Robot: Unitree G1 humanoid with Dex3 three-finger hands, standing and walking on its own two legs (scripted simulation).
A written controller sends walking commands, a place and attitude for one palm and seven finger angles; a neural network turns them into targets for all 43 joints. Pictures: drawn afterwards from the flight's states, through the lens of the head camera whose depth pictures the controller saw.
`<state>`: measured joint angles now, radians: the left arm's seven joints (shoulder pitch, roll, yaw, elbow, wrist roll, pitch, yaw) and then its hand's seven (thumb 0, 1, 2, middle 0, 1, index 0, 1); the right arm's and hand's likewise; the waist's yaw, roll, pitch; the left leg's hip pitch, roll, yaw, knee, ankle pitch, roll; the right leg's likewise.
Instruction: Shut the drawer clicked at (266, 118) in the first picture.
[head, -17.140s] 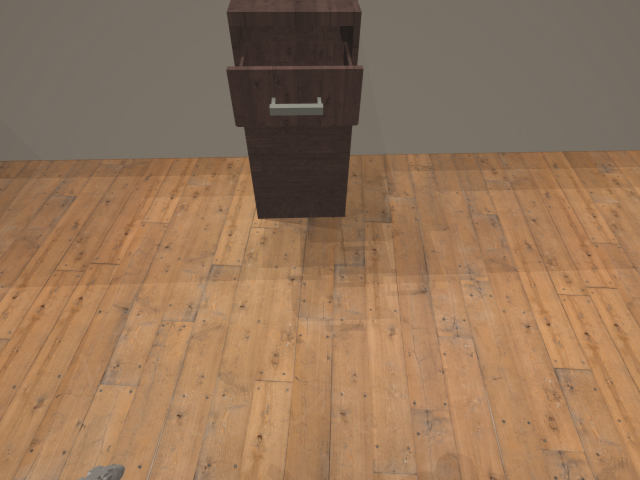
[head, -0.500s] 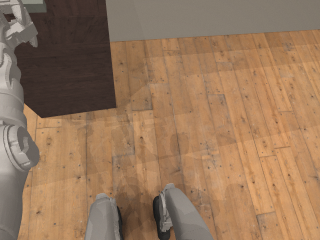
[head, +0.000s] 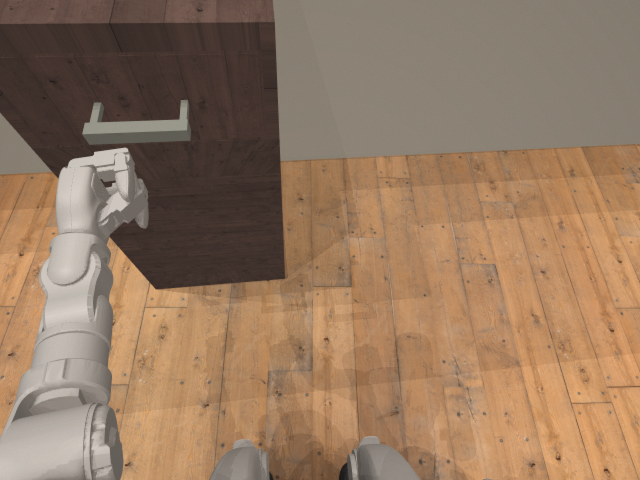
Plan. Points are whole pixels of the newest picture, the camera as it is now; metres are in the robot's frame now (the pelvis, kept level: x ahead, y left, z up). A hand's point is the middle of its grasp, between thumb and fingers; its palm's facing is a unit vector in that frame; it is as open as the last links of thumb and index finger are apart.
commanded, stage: draw the hand back to the body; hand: left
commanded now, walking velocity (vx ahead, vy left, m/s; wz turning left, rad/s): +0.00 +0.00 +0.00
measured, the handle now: (140, 120) +0.60 +0.24 +0.02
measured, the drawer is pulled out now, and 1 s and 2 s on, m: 0.00 0.00 0.00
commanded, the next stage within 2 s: step back with the hand held close in 1.14 s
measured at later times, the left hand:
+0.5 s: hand (47, 295) +0.29 +0.22 +0.14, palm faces +0.27 -0.92 -0.27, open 3.3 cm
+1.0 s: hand out of the picture +0.17 +0.23 +0.23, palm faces +0.44 -0.80 -0.41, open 3.3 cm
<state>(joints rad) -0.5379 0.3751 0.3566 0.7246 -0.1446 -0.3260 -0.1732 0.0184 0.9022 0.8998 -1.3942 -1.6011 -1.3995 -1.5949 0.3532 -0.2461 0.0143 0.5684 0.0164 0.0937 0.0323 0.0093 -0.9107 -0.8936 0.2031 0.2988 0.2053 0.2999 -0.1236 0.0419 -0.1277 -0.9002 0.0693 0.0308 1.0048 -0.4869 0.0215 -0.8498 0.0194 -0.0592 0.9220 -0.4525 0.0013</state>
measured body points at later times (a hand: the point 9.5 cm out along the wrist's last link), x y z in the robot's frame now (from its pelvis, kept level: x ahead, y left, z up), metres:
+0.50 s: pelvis +0.00 -0.01 +0.05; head +0.01 -0.02 +0.50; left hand +0.27 +0.27 +0.15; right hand +0.19 -0.23 -0.04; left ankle -0.02 +0.10 -0.68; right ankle -0.02 -0.13 -0.68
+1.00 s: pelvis +0.00 -0.02 +0.07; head -0.02 -0.06 +0.51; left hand +0.14 +0.27 +0.25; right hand +0.21 -0.23 -0.02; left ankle -0.02 +0.10 -0.68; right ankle -0.02 -0.13 -0.68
